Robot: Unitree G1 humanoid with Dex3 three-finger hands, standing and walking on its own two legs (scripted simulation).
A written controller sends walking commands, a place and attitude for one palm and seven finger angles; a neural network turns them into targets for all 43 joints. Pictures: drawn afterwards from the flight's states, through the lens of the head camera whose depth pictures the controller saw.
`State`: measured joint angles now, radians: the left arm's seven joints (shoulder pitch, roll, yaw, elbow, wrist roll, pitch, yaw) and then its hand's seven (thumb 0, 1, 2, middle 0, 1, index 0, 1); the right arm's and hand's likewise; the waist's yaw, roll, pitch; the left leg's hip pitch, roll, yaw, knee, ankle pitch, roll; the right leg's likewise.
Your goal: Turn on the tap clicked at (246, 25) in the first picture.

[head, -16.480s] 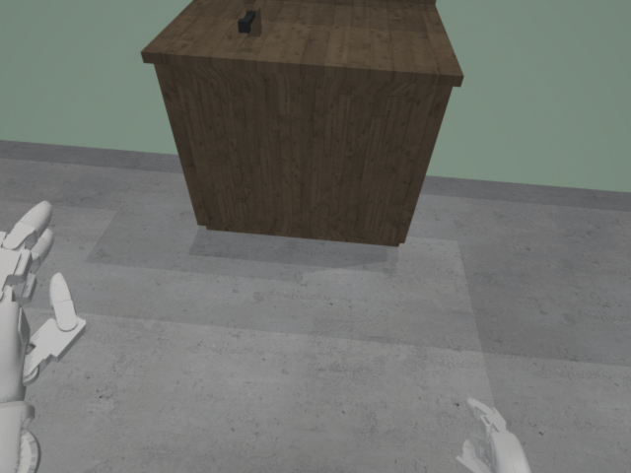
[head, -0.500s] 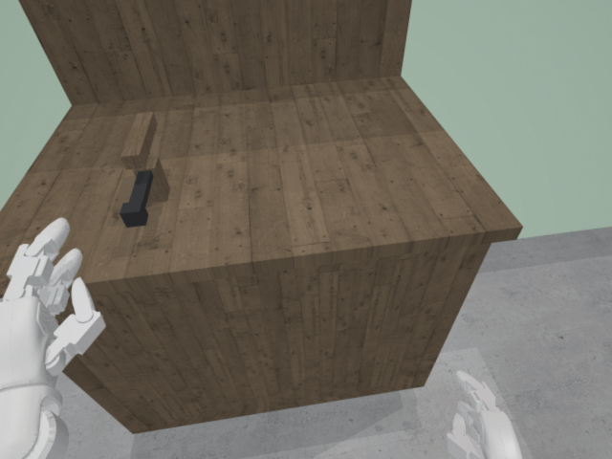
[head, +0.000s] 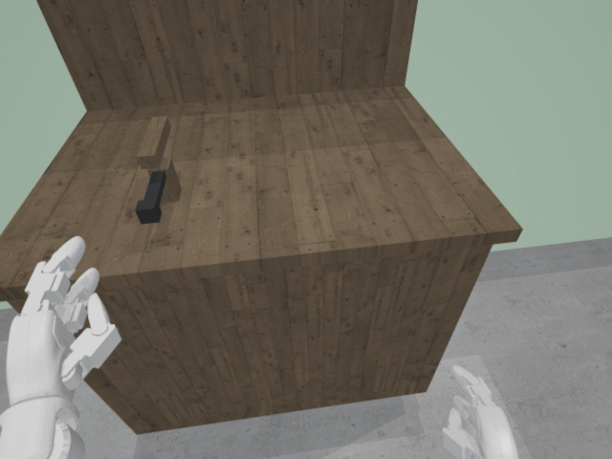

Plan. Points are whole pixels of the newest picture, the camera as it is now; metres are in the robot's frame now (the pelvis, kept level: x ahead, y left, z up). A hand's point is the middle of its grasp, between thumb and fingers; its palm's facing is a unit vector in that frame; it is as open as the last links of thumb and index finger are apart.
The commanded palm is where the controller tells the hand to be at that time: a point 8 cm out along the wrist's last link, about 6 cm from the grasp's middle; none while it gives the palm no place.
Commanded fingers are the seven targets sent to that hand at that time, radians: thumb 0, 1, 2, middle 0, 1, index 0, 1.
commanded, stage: turn the palm inward beside the body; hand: left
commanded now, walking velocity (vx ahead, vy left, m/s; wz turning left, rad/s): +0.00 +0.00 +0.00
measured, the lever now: (148, 211) +0.41 +0.32 +0.11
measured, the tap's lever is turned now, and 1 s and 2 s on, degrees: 0 0 0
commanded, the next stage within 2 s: reach beside the lever's end, fingers flat in 0.52 s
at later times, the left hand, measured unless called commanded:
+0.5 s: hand (122, 329) +0.18 +0.22 +0.15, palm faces +0.48 -0.87 -0.10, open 7.4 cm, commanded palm +0.13 +0.26 +0.16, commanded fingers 0.00 0.90 0.90 -0.20 -0.30 -0.20 -0.30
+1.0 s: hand (118, 312) +0.21 +0.25 +0.14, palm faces +0.51 -0.86 -0.09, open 7.4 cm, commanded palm +0.17 +0.28 +0.15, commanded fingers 0.00 0.90 0.90 -0.20 -0.30 -0.20 -0.30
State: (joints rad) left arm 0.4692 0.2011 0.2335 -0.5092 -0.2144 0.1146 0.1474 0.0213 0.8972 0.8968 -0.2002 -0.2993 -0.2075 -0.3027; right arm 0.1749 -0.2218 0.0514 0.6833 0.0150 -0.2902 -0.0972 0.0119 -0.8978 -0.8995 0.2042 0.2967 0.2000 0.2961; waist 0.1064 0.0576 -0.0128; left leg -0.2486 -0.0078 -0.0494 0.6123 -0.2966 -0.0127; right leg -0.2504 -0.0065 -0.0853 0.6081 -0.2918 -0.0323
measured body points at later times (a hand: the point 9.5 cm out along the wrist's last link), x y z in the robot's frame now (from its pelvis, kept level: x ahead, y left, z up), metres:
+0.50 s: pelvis +0.00 -0.01 +0.00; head -0.02 -0.04 +0.45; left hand +0.15 +0.27 +0.16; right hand +0.22 -0.21 -0.07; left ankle +0.03 +0.13 -0.73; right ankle +0.03 -0.10 -0.73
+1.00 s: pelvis +0.01 -0.01 +0.00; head -0.02 -0.03 +0.45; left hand +0.18 +0.29 +0.15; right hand +0.22 -0.21 -0.07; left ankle +0.03 +0.13 -0.73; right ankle +0.03 -0.10 -0.73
